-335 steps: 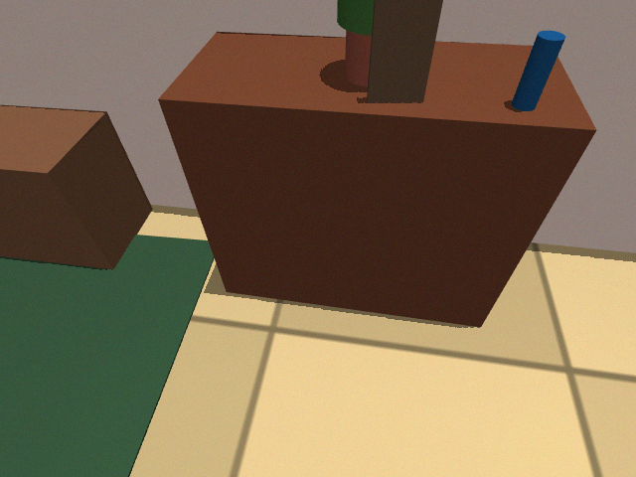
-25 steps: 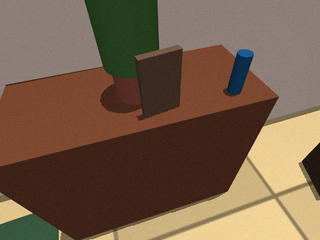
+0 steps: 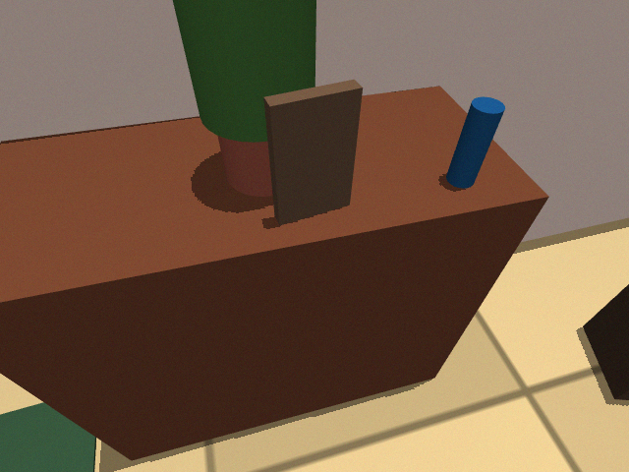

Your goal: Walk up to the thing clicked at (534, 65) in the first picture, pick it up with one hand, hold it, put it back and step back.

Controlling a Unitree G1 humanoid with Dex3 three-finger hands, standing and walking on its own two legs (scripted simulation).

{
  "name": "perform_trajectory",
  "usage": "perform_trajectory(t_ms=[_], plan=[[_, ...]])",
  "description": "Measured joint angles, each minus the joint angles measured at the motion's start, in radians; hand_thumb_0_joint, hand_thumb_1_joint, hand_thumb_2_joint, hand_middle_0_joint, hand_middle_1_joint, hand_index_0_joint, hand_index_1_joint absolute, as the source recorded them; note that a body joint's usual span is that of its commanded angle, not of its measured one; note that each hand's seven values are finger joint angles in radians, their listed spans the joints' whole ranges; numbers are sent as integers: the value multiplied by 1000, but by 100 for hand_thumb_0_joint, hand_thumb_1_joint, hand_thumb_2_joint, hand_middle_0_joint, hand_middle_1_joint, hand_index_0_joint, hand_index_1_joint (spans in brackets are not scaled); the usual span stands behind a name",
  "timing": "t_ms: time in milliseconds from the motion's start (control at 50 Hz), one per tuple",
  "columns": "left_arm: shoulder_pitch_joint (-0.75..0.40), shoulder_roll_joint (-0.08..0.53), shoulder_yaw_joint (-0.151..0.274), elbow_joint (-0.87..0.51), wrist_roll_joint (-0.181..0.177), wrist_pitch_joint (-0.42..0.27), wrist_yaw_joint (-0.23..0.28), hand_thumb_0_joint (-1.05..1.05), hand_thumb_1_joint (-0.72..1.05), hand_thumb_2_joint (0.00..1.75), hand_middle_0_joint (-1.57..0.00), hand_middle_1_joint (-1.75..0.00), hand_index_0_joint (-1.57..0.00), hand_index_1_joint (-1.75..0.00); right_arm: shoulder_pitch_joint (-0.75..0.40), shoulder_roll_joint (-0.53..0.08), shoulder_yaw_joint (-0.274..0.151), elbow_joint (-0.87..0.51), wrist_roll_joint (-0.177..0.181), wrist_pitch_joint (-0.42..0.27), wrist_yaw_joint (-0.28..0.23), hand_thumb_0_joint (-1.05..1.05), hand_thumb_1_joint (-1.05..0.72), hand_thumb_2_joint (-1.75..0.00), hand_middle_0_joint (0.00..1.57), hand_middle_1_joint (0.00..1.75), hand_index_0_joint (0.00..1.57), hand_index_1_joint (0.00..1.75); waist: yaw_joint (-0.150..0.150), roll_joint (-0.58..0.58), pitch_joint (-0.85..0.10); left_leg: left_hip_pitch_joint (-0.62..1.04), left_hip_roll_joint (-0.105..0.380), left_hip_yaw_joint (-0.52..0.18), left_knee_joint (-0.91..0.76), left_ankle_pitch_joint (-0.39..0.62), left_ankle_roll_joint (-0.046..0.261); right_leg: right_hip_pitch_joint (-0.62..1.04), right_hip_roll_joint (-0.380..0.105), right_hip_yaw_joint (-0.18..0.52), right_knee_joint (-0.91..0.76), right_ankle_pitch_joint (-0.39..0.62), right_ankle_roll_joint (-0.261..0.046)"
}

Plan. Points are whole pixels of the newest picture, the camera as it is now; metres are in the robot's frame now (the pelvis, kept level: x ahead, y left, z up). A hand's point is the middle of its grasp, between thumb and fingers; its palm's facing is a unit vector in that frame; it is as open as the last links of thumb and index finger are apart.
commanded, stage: walk up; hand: right
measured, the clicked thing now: (472, 145) +0.60 -0.24 +0.10
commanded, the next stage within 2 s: none
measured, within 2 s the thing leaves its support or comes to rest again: neither
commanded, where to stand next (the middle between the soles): +0.16 -0.13 m, yaw +15 degrees
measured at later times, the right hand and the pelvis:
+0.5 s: hand (609, 454) +0.20 -0.40 -0.14, palm faces -0.13 +0.85 -0.51, open 7.4 cm; pelvis +0.09 -0.12 -0.03, yaw +6 degrees
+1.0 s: hand (572, 390) +0.30 -0.41 -0.17, palm faces -0.29 +0.87 -0.39, open 7.4 cm; pelvis +0.13 -0.17 -0.03, yaw +15 degrees
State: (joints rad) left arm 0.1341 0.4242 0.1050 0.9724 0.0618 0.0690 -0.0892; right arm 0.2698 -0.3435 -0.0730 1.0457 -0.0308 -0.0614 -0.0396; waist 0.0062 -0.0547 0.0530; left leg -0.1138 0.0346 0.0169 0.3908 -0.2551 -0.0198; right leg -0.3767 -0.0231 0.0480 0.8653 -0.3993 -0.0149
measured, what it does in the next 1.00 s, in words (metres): steps to the right: right foot, then left foot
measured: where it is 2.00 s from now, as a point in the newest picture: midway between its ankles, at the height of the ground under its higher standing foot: outside the picture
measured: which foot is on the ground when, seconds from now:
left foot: down 0.00-0.18, up 0.20-0.42, down 0.44-0.70, up 0.72-0.98, down 1.00-1.00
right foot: up 0.00-0.14, down 0.16-0.44, up 0.46-0.64, down 0.66-1.00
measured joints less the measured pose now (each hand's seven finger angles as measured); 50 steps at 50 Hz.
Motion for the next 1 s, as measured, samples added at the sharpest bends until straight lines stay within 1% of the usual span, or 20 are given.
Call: perform_trajectory(t_ms=[100,160,180,200,240,280,320,380,440,460,500,560,640,660,680,720,780,860,940,1000], plan=[[34,43,34,-68,-2,14,-28,0,90,90,-20,-30,-20,-29,65,-54,-21,-44,-21,1,-7,0,-90,-90,21,30,21,30,-3,-10,34,-19,46,-21,96,-71,-39,-36,-65,37,-63,-24,11],[49,52,42,-92,-4,9,-28,1,91,90,-20,-30,-20,-29,86,-91,-27,-72,-21,9,-7,0,-90,-90,21,30,21,30,-6,1,44,-53,90,-42,204,-146,-51,-2,-67,6,-170,41,9],[50,44,44,-99,-3,-1,-24,1,91,90,-20,-30,-20,-29,87,-107,-28,-78,-20,15,-11,0,-90,-90,20,30,20,30,-8,24,55,-80,115,-64,278,-181,-24,5,-47,-18,-172,104,30],[52,33,43,-109,1,-12,-20,0,91,90,-20,-30,-20,-29,83,-117,-28,-80,-13,25,-18,1,-90,-90,20,30,20,30,-10,40,63,-124,114,-100,385,-239,2,3,-35,-39,-142,96,44],[61,9,28,-131,-2,-20,-15,0,91,90,-20,-30,-20,-29,69,-121,-25,-82,5,40,-30,1,-90,-90,20,30,20,30,-2,41,71,-217,64,-111,608,-305,30,14,-33,-60,-126,66,38],[75,-21,6,-148,-9,-23,-11,0,91,90,-20,-30,-20,-29,58,-124,-18,-89,19,32,-27,1,-90,-90,20,30,20,30,12,46,71,-288,35,-65,716,-288,47,47,-27,-79,-162,65,19],[93,-42,-13,-159,-12,-28,-6,0,90,90,-20,-30,-20,-29,54,-122,-9,-107,27,14,-17,1,-90,-90,20,30,20,30,25,47,66,-326,22,-13,686,-269,53,78,-18,-98,-199,69,3],[118,-47,-30,-174,-12,-37,3,0,90,90,-20,-30,-20,-30,51,-103,0,-140,29,-9,-2,1,-91,-90,20,30,20,30,44,28,58,-330,-3,32,517,-247,59,103,-10,-119,-213,55,-9],[133,-35,-43,-170,-31,-33,20,0,90,90,-20,-30,-20,-30,51,-83,6,-177,17,-35,2,0,-90,-90,20,30,20,30,42,-2,52,-272,-35,41,294,-12,66,93,-17,-134,-129,-11,-12],[127,-32,-43,-160,-38,-26,27,0,90,90,-20,-30,-20,-30,46,-73,7,-184,6,-39,0,0,-90,-90,20,30,20,30,39,-20,54,-272,-45,42,308,0,66,77,-21,-120,-72,-41,-17],[117,-30,-42,-139,-42,-9,38,1,90,90,-20,-30,-20,-30,32,-57,19,-196,3,-30,1,0,-90,-90,20,30,20,30,29,-36,53,-270,-49,34,336,-36,64,35,-3,-81,53,-133,-14],[104,-23,-39,-118,-44,-4,44,1,90,90,-20,-30,-20,-30,16,-38,36,-206,4,-17,-2,0,-90,-90,20,30,20,30,18,-39,46,-250,-40,10,321,-47,51,-7,-4,-59,136,-145,-8],[90,-22,-30,-103,-53,-30,47,1,90,90,-20,-30,-20,-30,-3,-46,44,-218,-1,-2,10,0,-90,-90,20,30,20,30,10,-1,44,-255,-15,-35,328,-56,19,12,-29,-49,-19,-108,-5],[88,-21,-30,-100,-55,-40,50,1,90,90,-20,-30,-20,-30,-8,-51,45,-221,1,5,15,0,-90,-90,20,30,20,30,9,14,44,-264,-7,-49,345,-65,10,37,-29,-50,-97,-66,-6],[86,-21,-29,-97,-54,-51,55,0,90,90,-20,-30,-20,-30,-15,-57,45,-222,6,15,18,0,-90,-90,20,30,20,30,11,33,46,-273,4,-63,370,-79,0,53,-22,-61,-143,25,10],[81,-23,-35,-87,-46,-68,64,0,90,90,-20,-30,-20,-30,-35,-61,38,-212,19,41,18,0,-90,-90,20,30,20,30,12,63,48,-299,0,-105,437,-140,16,55,-13,-87,-130,38,30],[77,-30,-48,-77,-43,-77,69,0,90,90,-20,-30,-20,-30,-57,-67,26,-195,25,68,19,0,-90,-90,20,30,20,30,26,66,46,-330,-54,-116,589,-260,31,61,-39,-87,-128,19,24],[76,-40,-60,-81,-37,-97,78,0,90,90,-20,-30,-20,-30,-72,-89,10,-182,24,70,29,0,-90,-90,20,30,20,30,29,95,56,-328,-55,-95,605,-247,32,77,-55,-106,-166,31,26],[74,-23,-60,-100,-40,-105,85,0,90,90,-20,-30,-20,-30,-85,-86,8,-168,22,71,39,0,-90,-90,20,30,20,30,30,89,76,-279,-38,-52,455,-220,31,78,-75,-127,-164,25,31],[66,0,-61,-104,-52,-95,89,0,90,90,-20,-30,-20,-30,-95,-73,7,-161,17,62,46,0,-91,-90,20,30,20,30,27,63,91,-220,-48,-20,298,-76,37,59,-101,-134,-111,-6,44]])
